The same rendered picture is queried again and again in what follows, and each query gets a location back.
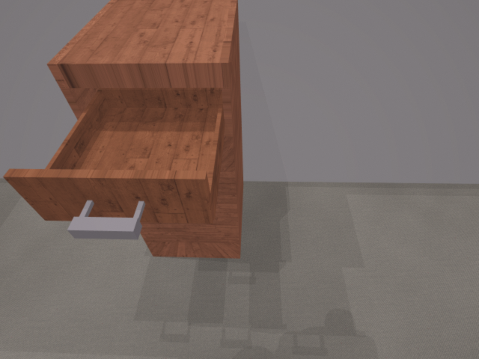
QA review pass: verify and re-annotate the handle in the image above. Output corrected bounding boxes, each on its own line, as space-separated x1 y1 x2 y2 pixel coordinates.
67 200 145 239

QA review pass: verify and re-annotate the cabinet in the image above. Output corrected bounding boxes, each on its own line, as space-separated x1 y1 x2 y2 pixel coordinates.
47 0 243 259

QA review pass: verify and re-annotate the drawer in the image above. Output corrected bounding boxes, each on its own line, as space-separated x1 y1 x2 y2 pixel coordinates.
3 88 225 224

